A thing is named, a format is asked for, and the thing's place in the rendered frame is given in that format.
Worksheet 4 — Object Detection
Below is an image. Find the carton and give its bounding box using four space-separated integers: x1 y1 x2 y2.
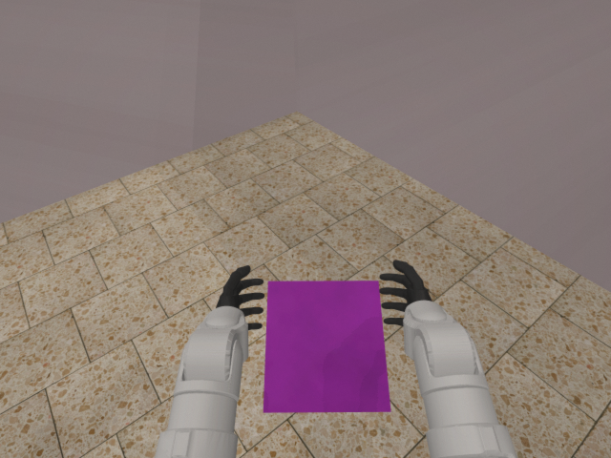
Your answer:
263 281 391 413

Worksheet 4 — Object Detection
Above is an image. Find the right robot forearm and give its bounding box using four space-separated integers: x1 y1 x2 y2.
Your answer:
403 301 517 458

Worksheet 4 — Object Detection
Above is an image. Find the left robot hand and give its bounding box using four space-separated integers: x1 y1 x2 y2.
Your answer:
216 265 264 330

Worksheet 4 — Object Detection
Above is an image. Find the right robot hand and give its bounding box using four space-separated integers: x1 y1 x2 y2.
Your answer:
379 260 432 326

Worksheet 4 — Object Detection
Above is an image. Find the left robot forearm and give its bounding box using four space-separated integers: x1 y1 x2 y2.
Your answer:
155 306 248 458

